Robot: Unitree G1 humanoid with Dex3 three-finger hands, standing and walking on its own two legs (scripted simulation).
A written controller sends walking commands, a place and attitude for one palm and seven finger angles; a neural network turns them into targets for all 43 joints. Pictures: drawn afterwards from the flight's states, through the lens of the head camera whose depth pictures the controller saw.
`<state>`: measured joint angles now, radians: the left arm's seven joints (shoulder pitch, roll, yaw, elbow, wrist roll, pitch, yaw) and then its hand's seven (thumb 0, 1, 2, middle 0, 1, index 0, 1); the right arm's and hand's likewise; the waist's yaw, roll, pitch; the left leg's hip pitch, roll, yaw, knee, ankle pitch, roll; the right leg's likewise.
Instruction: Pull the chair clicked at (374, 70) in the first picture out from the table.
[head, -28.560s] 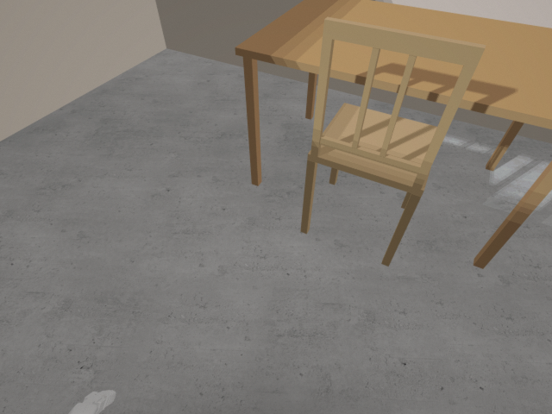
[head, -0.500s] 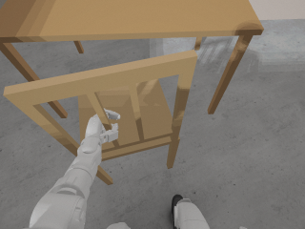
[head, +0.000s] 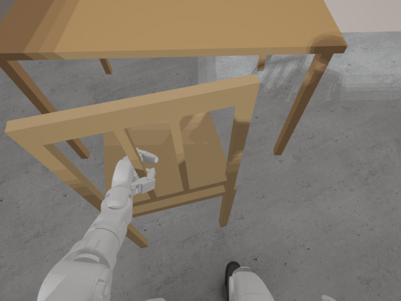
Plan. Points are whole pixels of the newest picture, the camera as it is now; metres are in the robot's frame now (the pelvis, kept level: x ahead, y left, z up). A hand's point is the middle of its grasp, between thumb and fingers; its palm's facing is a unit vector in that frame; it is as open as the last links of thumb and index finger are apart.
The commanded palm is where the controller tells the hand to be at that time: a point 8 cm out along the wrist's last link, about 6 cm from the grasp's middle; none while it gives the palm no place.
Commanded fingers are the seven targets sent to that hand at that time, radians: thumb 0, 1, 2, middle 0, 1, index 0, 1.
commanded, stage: step backward, pulling the chair out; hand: left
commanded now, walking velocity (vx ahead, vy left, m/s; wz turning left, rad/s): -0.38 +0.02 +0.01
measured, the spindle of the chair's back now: (140, 168) +0.39 +0.14 -0.03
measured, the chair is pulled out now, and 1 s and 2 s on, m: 0.27 0.27 0.30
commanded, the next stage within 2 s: stop walking, hand still on the chair in 1.18 s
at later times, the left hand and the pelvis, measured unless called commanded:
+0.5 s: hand (150, 180) +0.37 +0.12 -0.05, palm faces -0.03 -0.98 -0.21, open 5.2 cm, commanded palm +0.38 +0.18 -0.05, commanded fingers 0.00 0.90 0.90 -0.50 -1.45 -0.50 -1.45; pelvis +0.00 +0.00 +0.00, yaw +0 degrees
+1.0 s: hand (150, 180) +0.37 +0.12 -0.05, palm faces -0.02 -0.98 -0.21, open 5.2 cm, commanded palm +0.38 +0.18 -0.04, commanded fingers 0.00 0.90 0.90 -0.50 -1.45 -0.50 -1.45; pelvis -0.01 +0.01 +0.00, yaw +0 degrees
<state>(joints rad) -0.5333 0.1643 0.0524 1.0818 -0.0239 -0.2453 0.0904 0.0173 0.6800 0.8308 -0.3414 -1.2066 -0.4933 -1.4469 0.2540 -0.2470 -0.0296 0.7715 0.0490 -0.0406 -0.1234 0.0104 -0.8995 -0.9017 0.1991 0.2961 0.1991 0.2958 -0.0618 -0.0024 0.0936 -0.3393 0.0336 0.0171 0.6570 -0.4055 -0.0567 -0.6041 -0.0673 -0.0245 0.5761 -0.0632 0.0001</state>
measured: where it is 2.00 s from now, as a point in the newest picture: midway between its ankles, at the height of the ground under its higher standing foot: outside the picture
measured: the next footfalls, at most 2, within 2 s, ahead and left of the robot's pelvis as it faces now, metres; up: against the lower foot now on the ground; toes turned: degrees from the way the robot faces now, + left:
none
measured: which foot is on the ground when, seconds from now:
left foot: down 0.00-1.00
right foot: down 0.00-1.00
